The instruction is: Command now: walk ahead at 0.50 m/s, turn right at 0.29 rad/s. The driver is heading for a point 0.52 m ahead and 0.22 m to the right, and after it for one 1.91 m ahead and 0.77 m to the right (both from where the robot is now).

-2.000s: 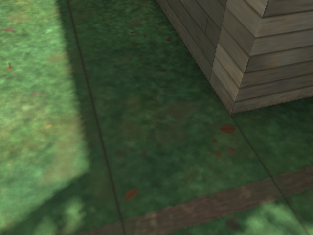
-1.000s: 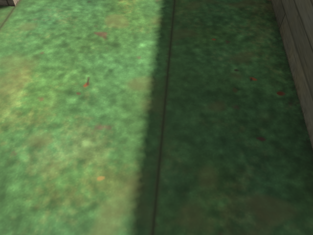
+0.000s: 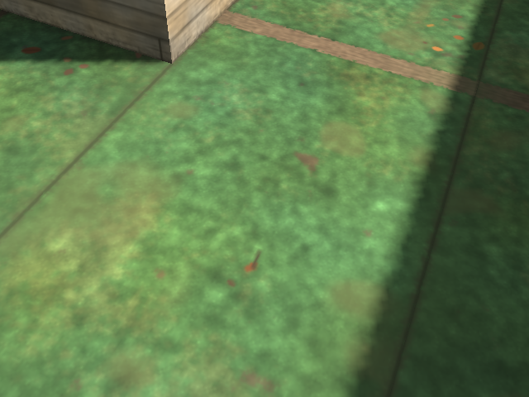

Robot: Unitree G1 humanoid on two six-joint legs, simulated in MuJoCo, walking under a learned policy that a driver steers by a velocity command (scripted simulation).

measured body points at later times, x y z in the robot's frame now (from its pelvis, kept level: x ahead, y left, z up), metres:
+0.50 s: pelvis +0.27 -0.08 -0.01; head +0.31 -0.10 +0.44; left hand +0.46 +0.16 -0.11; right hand +0.33 -0.38 -0.12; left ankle +0.26 +0.10 -0.65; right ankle +0.30 -0.16 -0.74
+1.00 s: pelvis +0.55 -0.12 +0.00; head +0.57 -0.12 +0.44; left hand +0.81 +0.05 -0.11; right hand +0.49 -0.41 -0.10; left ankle +0.63 -0.04 -0.74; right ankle +0.45 -0.22 -0.65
